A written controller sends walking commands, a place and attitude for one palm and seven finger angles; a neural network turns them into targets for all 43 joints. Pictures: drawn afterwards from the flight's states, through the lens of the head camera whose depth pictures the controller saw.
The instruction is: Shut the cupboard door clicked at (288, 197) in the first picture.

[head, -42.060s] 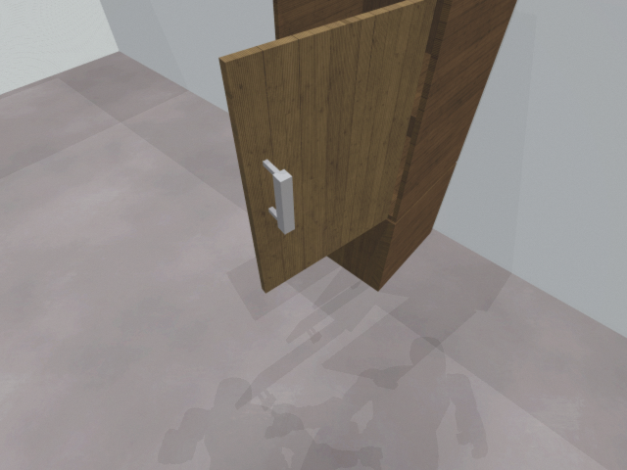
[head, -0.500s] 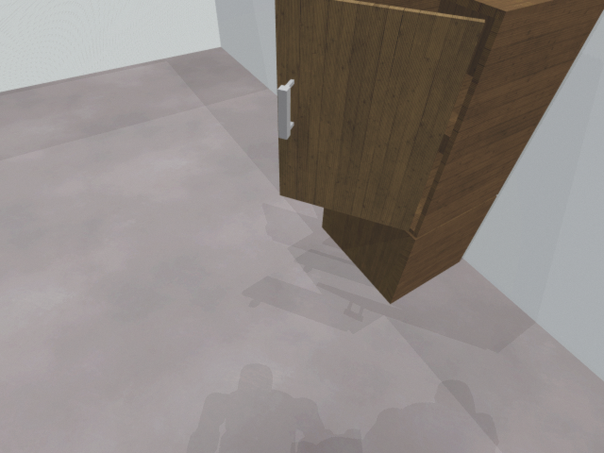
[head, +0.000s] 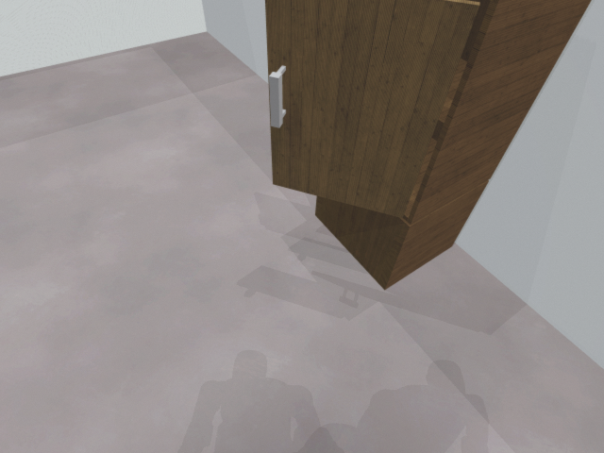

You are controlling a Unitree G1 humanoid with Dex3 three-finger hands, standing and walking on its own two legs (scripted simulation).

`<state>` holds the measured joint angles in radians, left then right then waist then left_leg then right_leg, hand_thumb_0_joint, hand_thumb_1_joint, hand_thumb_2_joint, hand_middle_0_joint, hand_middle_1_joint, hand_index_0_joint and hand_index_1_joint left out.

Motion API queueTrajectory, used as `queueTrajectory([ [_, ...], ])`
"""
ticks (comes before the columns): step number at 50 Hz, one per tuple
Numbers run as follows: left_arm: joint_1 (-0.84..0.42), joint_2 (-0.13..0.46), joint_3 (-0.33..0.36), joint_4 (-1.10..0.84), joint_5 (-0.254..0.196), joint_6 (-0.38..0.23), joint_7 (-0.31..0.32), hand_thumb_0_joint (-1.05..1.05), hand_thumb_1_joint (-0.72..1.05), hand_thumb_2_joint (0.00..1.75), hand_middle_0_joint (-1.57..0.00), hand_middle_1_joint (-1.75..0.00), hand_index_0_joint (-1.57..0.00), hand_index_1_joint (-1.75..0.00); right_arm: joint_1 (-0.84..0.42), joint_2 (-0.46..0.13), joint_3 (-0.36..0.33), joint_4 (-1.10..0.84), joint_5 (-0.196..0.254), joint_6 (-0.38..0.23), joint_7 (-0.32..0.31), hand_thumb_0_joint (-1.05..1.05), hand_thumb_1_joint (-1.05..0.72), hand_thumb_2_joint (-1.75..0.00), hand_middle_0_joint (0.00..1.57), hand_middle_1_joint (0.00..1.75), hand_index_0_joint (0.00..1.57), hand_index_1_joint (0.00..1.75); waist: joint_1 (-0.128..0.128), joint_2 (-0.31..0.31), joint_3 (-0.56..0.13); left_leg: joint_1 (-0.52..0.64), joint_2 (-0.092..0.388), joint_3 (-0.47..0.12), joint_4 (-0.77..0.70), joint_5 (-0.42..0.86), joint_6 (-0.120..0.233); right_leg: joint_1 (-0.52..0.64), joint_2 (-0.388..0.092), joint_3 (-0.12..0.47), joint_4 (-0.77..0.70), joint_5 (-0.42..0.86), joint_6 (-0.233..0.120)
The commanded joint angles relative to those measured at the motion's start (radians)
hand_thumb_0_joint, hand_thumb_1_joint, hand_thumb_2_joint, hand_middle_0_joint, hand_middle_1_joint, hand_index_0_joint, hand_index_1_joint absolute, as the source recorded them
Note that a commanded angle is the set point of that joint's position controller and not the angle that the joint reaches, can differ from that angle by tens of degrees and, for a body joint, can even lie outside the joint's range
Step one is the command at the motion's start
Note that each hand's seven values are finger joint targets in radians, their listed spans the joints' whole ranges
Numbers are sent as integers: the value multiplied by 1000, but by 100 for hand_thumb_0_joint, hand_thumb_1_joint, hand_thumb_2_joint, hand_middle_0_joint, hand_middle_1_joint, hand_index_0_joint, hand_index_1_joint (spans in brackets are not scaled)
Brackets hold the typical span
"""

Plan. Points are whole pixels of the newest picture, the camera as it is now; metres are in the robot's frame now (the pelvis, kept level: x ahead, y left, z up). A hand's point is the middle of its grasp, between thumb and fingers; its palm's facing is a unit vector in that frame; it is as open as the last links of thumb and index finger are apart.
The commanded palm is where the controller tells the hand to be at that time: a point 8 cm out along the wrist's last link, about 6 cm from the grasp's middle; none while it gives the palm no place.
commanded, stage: look to check the result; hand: left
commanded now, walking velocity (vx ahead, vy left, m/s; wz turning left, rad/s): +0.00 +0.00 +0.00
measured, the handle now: (279, 96) +0.90 +0.10 -0.01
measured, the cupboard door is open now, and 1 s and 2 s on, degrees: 37 37 37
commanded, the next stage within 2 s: walk to a spot facing it in 0.26 s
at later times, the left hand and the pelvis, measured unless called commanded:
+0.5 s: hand out of the picture +0.05 +0.20 -0.17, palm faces +0.02 -0.97 -0.25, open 7.4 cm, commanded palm none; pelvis +0.01 +0.00 +0.00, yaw +1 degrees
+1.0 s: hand out of the picture +0.02 +0.23 -0.18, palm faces +0.29 -0.92 -0.26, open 7.4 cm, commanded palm none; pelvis +0.00 +0.00 -0.01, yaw +17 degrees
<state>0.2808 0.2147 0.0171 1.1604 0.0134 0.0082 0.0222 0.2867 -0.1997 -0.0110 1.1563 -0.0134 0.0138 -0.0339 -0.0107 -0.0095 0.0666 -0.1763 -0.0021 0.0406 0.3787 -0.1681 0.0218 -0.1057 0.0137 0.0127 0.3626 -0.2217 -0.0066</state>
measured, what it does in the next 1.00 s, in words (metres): lifts its right foot, turning left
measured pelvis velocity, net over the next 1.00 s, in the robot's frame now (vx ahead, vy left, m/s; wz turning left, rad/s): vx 0.00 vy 0.00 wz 0.30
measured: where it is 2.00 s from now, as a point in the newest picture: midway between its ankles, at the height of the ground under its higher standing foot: outside the picture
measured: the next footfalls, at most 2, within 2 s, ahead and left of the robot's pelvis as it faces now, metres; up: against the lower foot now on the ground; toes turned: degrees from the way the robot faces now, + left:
right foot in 1.16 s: +0.09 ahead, -0.14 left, +0.00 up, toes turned +26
left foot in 1.52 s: -0.04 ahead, +0.09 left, +0.00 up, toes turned +43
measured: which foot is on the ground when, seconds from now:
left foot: down 0.00-1.00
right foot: down 0.00-0.76, up 0.78-1.00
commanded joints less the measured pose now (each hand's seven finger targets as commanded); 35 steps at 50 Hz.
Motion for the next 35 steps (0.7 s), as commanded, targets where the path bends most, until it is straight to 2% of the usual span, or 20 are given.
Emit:
queueTrajectory([
  [1, 10, 130, 15, -35, -5, -19, 3, 0, 90, 90, -20, -30, -20, -30, -10, -153, -21, -57, 5, -23, -7, 0, -90, -90, 20, 30, 20, 30, 5, 26, -1, 18, 113, -117, -95, -44, 14, -80, -95, 85, -79, -5, -43],
  [6, 6, 140, 14, -30, -2, -21, 3, 0, 90, 90, -20, -30, -20, -30, -23, -164, -24, -60, 5, -23, -5, 0, -90, -90, 20, 30, 20, 30, 3, 18, 4, 22, 114, -115, -98, -59, 15, -92, -98, 90, -84, -9, -42],
  [19, -47, 171, 18, -46, 1, -28, 2, 0, 90, 90, -20, -30, -20, -30, -88, -194, -25, -77, 3, -30, 0, 0, -90, -90, 20, 30, 20, 30, 2, 18, -19, 57, 118, -116, -92, 46, 12, -73, -106, 92, -88, 69, -34],
  [20, -53, 170, 19, -50, 0, -27, 2, 0, 90, 90, -20, -30, -20, -30, -89, -189, -23, -81, 3, -29, 1, 0, -90, -90, 20, 30, 20, 30, 2, 25, -19, 44, 115, -121, -87, 62, 12, -64, -110, 81, -78, 77, -31],
  [22, -25, 121, 14, -54, -1, -15, 8, 0, 90, 90, -20, -30, -20, -30, -71, -128, -12, -86, 4, -18, 5, 0, -90, -90, 20, 30, 20, 30, 7, 24, -27, 20, 109, -123, -51, 113, 6, -60, -119, 57, -40, 104, -19],
  [23, -21, 121, 18, -60, -2, -10, 10, 0, 90, 90, -20, -30, -20, -30, -66, -118, -11, -90, 2, -13, 5, 0, -90, -90, 20, 30, 20, 30, 8, 20, -30, 1, 105, -126, -32, 128, 5, -52, -124, 48, -16, 117, -16],
  [25, -23, 135, 31, -81, -1, -3, 12, 0, 90, 90, -20, -30, -20, -30, -73, -133, -18, -108, 0, -5, 7, 0, -90, -90, 20, 30, 20, 30, 12, 21, -26, -47, 101, -141, -2, 139, 7, -48, -133, 31, 27, 131, -19],
  [27, -17, 150, 45, -106, 1, -1, 14, 0, 90, 90, -20, -30, -20, -30, -78, -143, -29, -133, 1, -1, 8, 0, -90, -90, 20, 30, 20, 30, 20, 24, -51, -76, 97, -159, 37, 178, 12, -30, -144, 21, 62, 165, -29],
  [29, -21, 163, 58, -133, 3, 2, 16, 0, 90, 90, -20, -30, -20, -30, -83, -138, -38, -155, -1, 6, 10, 0, -90, -90, 20, 30, 20, 30, 20, -10, -55, -133, 69, -152, 96, 146, 5, -14, -186, 36, 70, 173, -55],
  [30, -21, 174, 65, -149, 3, 3, 17, 0, 90, 90, -20, -30, -20, -30, -77, -133, -41, -170, -1, 8, 12, 0, -90, -90, 20, 30, 20, 30, 21, -46, -67, -154, 48, -132, 144, 137, -2, -2, -220, 53, 67, 190, -76],
  [32, -31, 188, 76, -179, 7, 3, 22, 0, 90, 90, -20, -30, -20, -30, -70, -121, -52, -195, -3, 17, 16, 0, -90, -90, 20, 30, 20, 30, 19, -123, -79, -179, 15, -71, 306, 10, -22, -6, -310, 91, 46, 240, -138],
  [33, -48, 190, 79, -196, 7, 3, 24, 0, 90, 90, -20, -30, -20, -30, -75, -110, -55, -206, -5, 23, 17, 0, -90, -90, 20, 30, 20, 30, 15, -153, -55, -206, 13, -49, 392, -169, -32, -24, -356, 94, 35, 293, -171],
  [34, -71, 190, 82, -211, 12, 4, 27, 0, 90, 90, -20, -30, -20, -30, -72, -106, -59, -215, -5, 27, 21, 0, -90, -90, 20, 30, 20, 30, 6, -166, -36, -213, 33, -39, 424, -271, -35, -47, -385, 80, 45, 335, -186],
  [35, -94, 189, 86, -224, 15, 4, 28, 0, 90, 90, -20, -30, -20, -30, -60, -102, -62, -221, -2, 27, 27, 0, -90, -90, 20, 30, 20, 30, -8, -152, -23, -197, 58, -40, 384, -285, -36, -67, -388, 42, 82, 361, -174],
])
